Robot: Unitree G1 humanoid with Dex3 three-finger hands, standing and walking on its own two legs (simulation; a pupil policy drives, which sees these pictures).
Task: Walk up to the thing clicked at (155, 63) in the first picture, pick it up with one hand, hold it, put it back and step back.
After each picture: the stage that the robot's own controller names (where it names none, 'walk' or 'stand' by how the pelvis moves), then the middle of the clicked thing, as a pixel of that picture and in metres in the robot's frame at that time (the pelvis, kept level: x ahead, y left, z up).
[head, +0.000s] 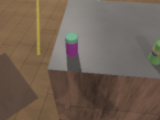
stand; (158, 52) +0.60 -0.37 -0.06
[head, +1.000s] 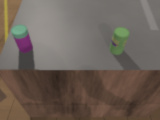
sink last; (118, 41) +0.59 -0.16 -0.03
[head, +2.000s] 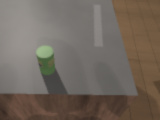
walk; (46, 60) +0.47 +0.18 -0.03
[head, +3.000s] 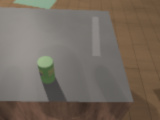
stand; (46, 70) +0.47 +0.17 -0.06
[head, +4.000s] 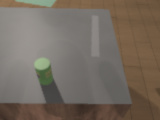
stand; (44, 71) +0.47 +0.18 -0.07
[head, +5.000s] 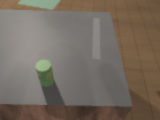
stand; (45, 73) +0.47 +0.18 -0.07
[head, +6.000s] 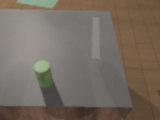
stand; (44, 74) +0.46 +0.18 -0.07
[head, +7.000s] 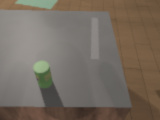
stand; (43, 74) +0.46 +0.18 -0.07
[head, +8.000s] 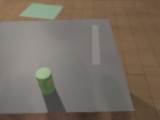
rise first; (45, 81) +0.45 +0.19 -0.06
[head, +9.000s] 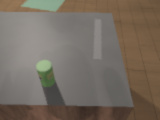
go down; (46, 73) +0.46 +0.19 -0.06
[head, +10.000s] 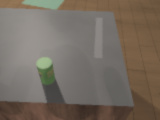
go down; (46, 71) +0.47 +0.18 -0.05
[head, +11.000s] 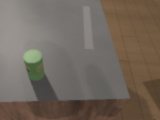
go down; (34, 65) +0.46 +0.17 -0.02
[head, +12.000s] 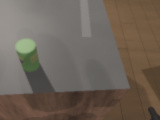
close in; (28, 55) +0.47 +0.18 +0.00
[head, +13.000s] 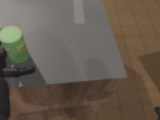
close; (15, 45) +0.47 +0.19 +0.03
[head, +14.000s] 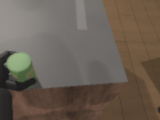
lift; (23, 71) +0.39 +0.17 +0.02
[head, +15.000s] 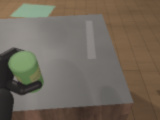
lift; (28, 73) +0.31 +0.16 +0.16
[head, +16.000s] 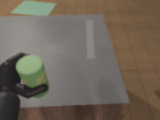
hold; (34, 77) +0.31 +0.15 +0.14
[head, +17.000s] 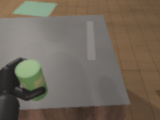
hold; (33, 81) +0.31 +0.16 +0.12
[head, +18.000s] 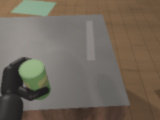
crouch; (36, 80) +0.31 +0.15 +0.12
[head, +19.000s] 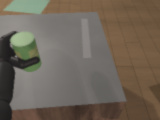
crouch; (27, 52) +0.41 +0.17 +0.14
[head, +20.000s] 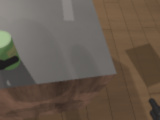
lower; (5, 51) +0.46 +0.19 +0.00
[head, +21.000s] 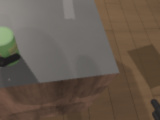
lower; (5, 47) +0.46 +0.19 +0.03
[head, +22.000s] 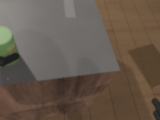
lower; (4, 47) +0.46 +0.19 +0.04
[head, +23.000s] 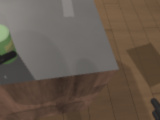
lower; (1, 45) +0.47 +0.19 +0.04
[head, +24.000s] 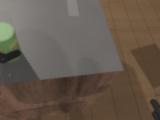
loosen; (6, 43) +0.47 +0.19 +0.04
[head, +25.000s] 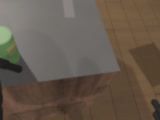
withdraw; (4, 47) +0.46 +0.19 +0.04
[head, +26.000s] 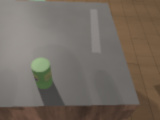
sink last; (42, 74) +0.42 +0.17 -0.01
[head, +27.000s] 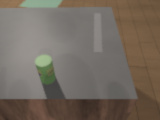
stand; (45, 69) +0.45 +0.18 -0.01
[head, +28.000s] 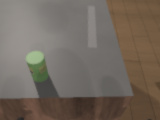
stand; (37, 67) +0.45 +0.19 +0.00
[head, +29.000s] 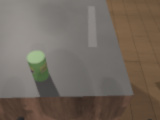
stand; (38, 66) +0.45 +0.19 +0.00
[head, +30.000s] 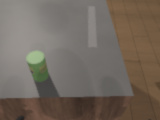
stand; (38, 66) +0.45 +0.19 +0.00
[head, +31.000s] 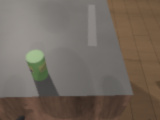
stand; (37, 65) +0.45 +0.19 +0.00
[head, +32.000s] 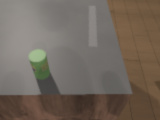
stand; (40, 64) +0.46 +0.18 -0.01
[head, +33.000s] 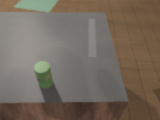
walk; (43, 75) +0.46 +0.18 -0.07
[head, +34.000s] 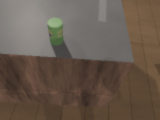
walk; (55, 32) +0.62 +0.12 -0.04
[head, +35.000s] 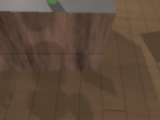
walk; out of the picture +0.91 +0.21 -0.04
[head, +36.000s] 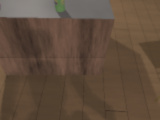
stand; (59, 1) +1.03 +0.18 -0.06
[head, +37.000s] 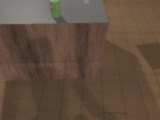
stand; (55, 7) +1.04 +0.19 -0.07
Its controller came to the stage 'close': yes
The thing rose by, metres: 0.21
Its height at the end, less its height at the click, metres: +0.00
